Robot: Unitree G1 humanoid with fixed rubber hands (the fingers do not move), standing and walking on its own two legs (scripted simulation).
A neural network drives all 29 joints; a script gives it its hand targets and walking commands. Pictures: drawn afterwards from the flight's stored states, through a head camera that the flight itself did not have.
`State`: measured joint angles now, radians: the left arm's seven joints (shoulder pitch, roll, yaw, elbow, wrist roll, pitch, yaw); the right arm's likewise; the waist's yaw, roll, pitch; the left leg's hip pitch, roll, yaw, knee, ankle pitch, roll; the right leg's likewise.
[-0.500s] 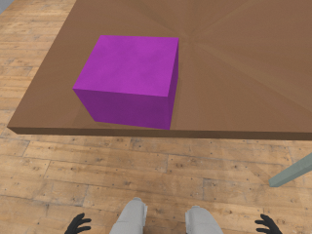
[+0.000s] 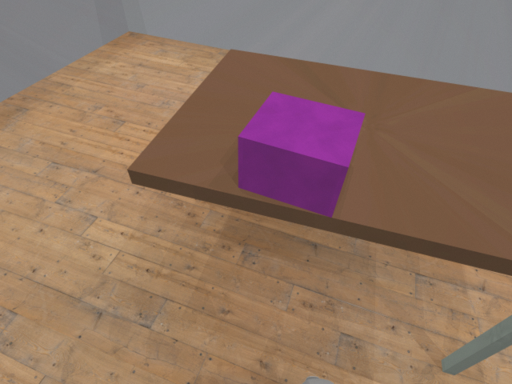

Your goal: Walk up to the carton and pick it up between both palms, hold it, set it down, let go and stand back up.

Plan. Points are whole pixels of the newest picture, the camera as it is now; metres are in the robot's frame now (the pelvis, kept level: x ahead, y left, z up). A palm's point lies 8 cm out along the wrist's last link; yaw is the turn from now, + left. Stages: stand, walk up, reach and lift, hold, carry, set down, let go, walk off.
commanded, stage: walk up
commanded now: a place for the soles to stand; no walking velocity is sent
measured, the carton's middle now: (300, 151) +0.61 -0.08 +0.03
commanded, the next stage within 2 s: none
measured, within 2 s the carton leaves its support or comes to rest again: neither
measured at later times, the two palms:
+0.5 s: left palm out of the picture +0.00 +0.24 -0.12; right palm out of the picture +0.02 -0.23 -0.12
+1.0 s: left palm out of the picture +0.10 +0.36 -0.13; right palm out of the picture +0.10 -0.16 -0.12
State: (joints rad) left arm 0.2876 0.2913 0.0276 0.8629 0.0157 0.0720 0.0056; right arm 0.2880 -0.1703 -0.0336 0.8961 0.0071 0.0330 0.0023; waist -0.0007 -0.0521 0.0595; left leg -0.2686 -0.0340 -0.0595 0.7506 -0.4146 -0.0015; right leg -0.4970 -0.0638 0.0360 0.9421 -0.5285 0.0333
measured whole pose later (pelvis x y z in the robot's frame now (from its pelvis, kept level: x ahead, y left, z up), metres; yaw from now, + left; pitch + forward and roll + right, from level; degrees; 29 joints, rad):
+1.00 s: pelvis +0.09 +0.10 +0.00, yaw -9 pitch -5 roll +1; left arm 0.41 0.24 0.02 1.00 0.04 0.03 0.03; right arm 0.33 -0.25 -0.02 0.83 -0.02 -0.01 -0.01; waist 0.00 -0.01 0.08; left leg -0.28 -0.05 0.12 0.74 -0.38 0.08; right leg -0.40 -0.01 0.14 1.11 -0.54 0.00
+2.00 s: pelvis +0.17 +0.10 -0.01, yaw -27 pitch -3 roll -1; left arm 0.12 0.19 0.04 0.89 0.00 0.05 -0.02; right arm 0.23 -0.24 -0.03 0.79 -0.01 0.03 -0.03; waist -0.01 0.04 0.15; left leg -0.34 0.12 -0.01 0.94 -0.62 -0.03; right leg -0.37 0.00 0.02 0.80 -0.36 0.03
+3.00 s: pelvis +0.18 +0.10 +0.02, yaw -21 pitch -2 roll +0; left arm 0.20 0.24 -0.04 1.00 0.02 0.00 0.01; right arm 0.30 -0.21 0.02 1.03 0.01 0.00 0.00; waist 0.00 -0.01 0.04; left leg -0.24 0.00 -0.09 0.58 -0.31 -0.03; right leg -0.26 -0.07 -0.05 0.56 -0.26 0.05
